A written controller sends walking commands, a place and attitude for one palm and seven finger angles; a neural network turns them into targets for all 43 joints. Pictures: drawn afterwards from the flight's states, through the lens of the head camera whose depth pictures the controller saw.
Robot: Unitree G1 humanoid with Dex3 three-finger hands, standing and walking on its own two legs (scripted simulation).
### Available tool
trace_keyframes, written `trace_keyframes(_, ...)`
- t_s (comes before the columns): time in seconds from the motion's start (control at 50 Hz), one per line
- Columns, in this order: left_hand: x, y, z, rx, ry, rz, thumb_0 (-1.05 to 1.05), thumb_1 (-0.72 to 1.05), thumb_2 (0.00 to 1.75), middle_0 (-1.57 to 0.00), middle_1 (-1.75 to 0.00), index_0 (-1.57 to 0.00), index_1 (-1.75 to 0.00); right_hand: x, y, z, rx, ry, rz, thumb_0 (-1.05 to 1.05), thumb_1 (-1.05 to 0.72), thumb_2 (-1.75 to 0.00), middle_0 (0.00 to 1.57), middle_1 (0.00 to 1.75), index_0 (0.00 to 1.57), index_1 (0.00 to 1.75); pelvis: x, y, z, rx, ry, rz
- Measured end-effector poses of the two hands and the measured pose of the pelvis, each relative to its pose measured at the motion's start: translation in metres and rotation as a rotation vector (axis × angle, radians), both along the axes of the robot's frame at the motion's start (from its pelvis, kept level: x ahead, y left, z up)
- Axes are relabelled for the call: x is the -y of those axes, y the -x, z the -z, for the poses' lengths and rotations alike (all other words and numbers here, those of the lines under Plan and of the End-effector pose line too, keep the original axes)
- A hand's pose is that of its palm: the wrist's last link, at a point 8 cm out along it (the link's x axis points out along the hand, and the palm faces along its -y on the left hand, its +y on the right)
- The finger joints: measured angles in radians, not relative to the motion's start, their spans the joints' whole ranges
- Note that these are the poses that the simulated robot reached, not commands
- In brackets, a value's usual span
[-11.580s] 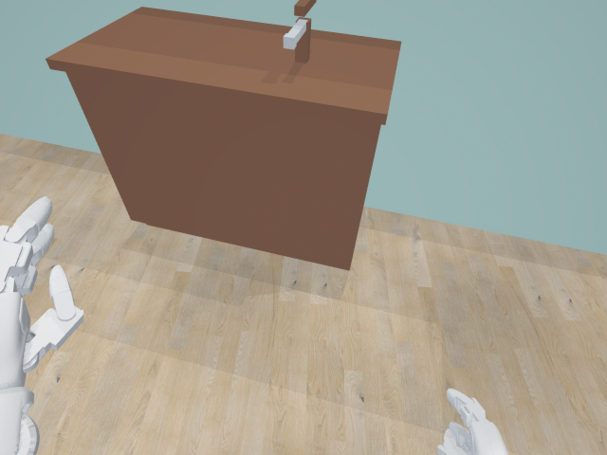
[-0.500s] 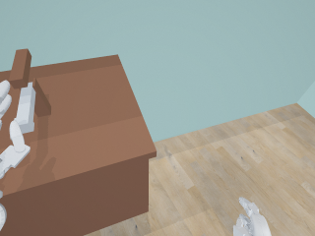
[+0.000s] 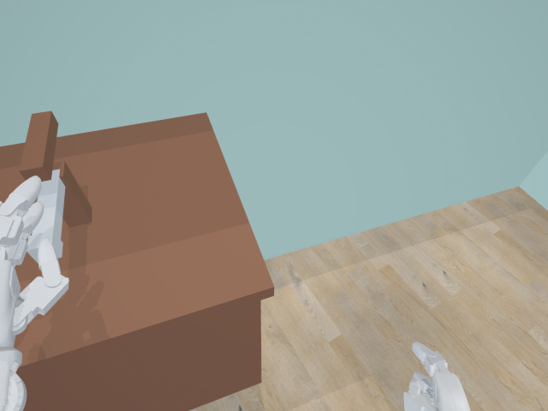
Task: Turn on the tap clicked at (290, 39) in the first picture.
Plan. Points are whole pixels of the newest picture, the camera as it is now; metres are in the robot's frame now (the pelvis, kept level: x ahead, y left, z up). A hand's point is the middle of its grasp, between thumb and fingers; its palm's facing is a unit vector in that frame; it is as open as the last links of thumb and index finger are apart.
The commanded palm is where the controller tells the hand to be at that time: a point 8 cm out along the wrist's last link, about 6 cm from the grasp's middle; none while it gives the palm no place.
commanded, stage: come to a stop and stand still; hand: left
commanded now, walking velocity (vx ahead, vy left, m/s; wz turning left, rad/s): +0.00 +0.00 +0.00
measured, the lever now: (45, 246) +0.28 +0.32 +0.12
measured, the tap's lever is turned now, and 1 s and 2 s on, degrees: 0 0 0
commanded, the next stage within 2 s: look again from close up in 0.64 s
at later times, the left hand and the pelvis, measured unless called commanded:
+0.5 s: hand (34, 263) +0.23 +0.29 +0.15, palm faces +0.36 -0.84 -0.41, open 7.4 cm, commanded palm +0.17 +0.31 +0.17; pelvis +0.00 +0.03 +0.00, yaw -3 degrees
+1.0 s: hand (41, 266) +0.24 +0.29 +0.15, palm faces +0.37 -0.85 -0.39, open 7.4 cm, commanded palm +0.17 +0.31 +0.17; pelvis +0.01 +0.04 +0.00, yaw -1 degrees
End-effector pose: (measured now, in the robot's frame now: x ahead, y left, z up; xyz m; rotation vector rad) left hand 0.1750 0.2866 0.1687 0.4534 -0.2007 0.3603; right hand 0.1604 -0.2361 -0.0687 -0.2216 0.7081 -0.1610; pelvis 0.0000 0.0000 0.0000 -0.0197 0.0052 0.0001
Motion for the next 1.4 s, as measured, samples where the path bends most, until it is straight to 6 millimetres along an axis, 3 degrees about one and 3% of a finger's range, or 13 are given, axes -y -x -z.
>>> trace_keyframes(0.06, -0.027, -0.014, -0.027, 0.091, -0.164, -0.006, 0.02, 0.88, 0.90, -0.22, -0.31, -0.22, -0.30, 0.004, 0.006, 0.003, -0.040, 0.047, -0.046, 0.01, -0.90, -0.90, 0.20, 0.30, 0.20, 0.30, 0.002, 0.010, 0.002, 0.010, 0.001, -0.004)
trace_keyframes(0.12, -0.047, -0.027, -0.038, 0.165, -0.155, -0.041, 0.02, 0.88, 0.90, -0.21, -0.30, -0.21, -0.30, 0.005, 0.014, 0.005, -0.055, 0.032, -0.052, 0.02, -0.90, -0.90, 0.20, 0.30, 0.20, 0.30, -0.003, 0.017, 0.003, 0.015, -0.007, 0.025)
trace_keyframes(0.24, -0.002, -0.024, 0.008, -0.022, -0.061, 0.167, 0.01, 0.89, 0.90, -0.20, -0.30, -0.20, -0.30, -0.008, 0.031, 0.001, -0.008, -0.010, 0.016, 0.02, -0.90, -0.90, 0.20, 0.30, 0.20, 0.30, -0.021, 0.014, 0.004, 0.015, -0.014, 0.063)
trace_keyframes(0.28, 0.003, -0.021, 0.017, -0.061, -0.054, 0.211, 0.01, 0.89, 0.90, -0.20, -0.30, -0.21, -0.30, -0.015, 0.036, 0.002, -0.022, -0.006, 0.029, 0.02, -0.90, -0.90, 0.20, 0.30, 0.20, 0.30, -0.024, 0.012, 0.004, 0.016, -0.015, 0.063)
trace_keyframes(0.38, -0.019, -0.021, 0.005, 0.023, -0.093, 0.168, 0.02, 0.88, 0.90, -0.20, -0.31, -0.22, -0.30, -0.033, 0.040, 0.007, -0.064, -0.007, 0.011, 0.02, -0.90, -0.90, 0.20, 0.30, 0.20, 0.30, -0.028, 0.010, 0.005, 0.023, -0.010, 0.051)
trace_keyframes(0.48, -0.042, -0.021, -0.001, 0.082, -0.075, 0.072, 0.01, 0.88, 0.90, -0.21, -0.30, -0.21, -0.30, -0.046, 0.029, 0.009, -0.065, -0.018, -0.029, 0.02, -0.90, -0.90, 0.21, 0.30, 0.20, 0.30, -0.034, 0.005, 0.005, 0.019, -0.004, 0.047)
trace_keyframes(0.64, -0.037, -0.022, 0.013, 0.050, 0.000, 0.078, 0.01, 0.89, 0.90, -0.21, -0.30, -0.21, -0.30, -0.058, -0.003, -0.001, -0.002, -0.014, -0.074, 0.02, -0.90, -0.90, 0.21, 0.30, 0.20, 0.30, -0.040, -0.001, 0.004, 0.016, -0.003, 0.040)
trace_keyframes(0.82, -0.042, -0.021, 0.004, 0.067, -0.026, 0.056, 0.02, 0.89, 0.90, -0.21, -0.30, -0.21, -0.30, -0.060, -0.025, -0.009, 0.035, -0.009, -0.092, 0.02, -0.90, -0.90, 0.21, 0.30, 0.20, 0.30, -0.039, -0.003, 0.003, 0.017, -0.001, 0.030)
trace_keyframes(1.22, -0.031, -0.025, 0.006, 0.009, -0.024, 0.038, 0.02, 0.89, 0.90, -0.21, -0.30, -0.21, -0.30, -0.039, -0.004, 0.007, -0.053, -0.023, -0.020, 0.02, -0.90, -0.90, 0.21, 0.30, 0.20, 0.30, -0.032, -0.007, 0.003, 0.020, -0.003, 0.028)
trace_keyframes(1.4, -0.017, -0.021, 0.004, 0.008, -0.053, 0.068, 0.02, 0.89, 0.90, -0.21, -0.30, -0.21, -0.30, -0.031, -0.002, 0.008, -0.035, -0.041, -0.019, 0.02, -0.90, -0.90, 0.21, 0.30, 0.20, 0.30, -0.020, 0.005, 0.006, 0.008, -0.006, 0.042)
